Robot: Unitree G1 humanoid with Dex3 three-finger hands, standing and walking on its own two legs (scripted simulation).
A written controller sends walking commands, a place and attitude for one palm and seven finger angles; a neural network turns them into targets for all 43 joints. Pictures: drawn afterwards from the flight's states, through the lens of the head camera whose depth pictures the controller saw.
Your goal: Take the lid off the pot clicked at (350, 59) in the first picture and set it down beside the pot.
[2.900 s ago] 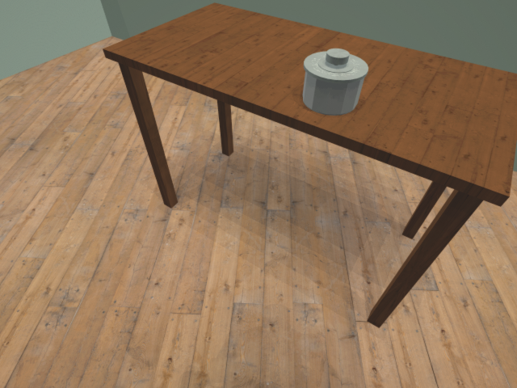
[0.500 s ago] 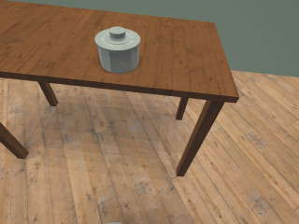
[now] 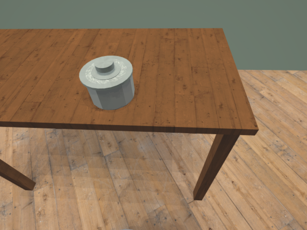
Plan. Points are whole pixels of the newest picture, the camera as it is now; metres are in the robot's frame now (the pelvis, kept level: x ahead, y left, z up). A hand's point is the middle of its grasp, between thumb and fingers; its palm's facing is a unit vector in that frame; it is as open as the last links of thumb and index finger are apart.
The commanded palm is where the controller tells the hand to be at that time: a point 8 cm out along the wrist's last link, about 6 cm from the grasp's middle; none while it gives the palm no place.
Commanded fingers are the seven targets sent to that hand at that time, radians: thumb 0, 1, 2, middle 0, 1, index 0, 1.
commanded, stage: come to a stop and stand still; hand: left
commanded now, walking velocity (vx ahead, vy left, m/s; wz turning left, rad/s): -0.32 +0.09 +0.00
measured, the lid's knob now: (104, 64) +0.51 +0.17 +0.16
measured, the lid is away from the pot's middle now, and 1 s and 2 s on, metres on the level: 0.00 0.00 0.00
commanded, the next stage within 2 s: look again from close up in 1.28 s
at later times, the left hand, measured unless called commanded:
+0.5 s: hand out of the picture +0.00 +0.27 -0.18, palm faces +0.06 -0.98 -0.18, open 7.4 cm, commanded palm none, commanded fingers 0.00 0.90 0.90 -0.20 -0.30 -0.20 -0.30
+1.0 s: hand out of the picture -0.05 +0.17 -0.17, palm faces +0.04 -0.98 -0.17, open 7.4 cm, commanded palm none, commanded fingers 0.00 0.90 0.90 -0.20 -0.30 -0.20 -0.30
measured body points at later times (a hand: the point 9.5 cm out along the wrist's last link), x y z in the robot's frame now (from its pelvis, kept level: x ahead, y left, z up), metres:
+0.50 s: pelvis -0.02 +0.08 +0.01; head +0.00 +0.12 +0.46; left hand +0.00 +0.33 -0.16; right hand +0.04 -0.16 -0.12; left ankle +0.02 +0.15 -0.73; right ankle -0.08 -0.09 -0.65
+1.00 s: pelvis -0.04 +0.01 +0.00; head -0.04 +0.00 +0.45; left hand -0.05 +0.22 -0.15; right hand -0.08 -0.20 -0.16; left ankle -0.02 +0.15 -0.73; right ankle -0.10 -0.08 -0.73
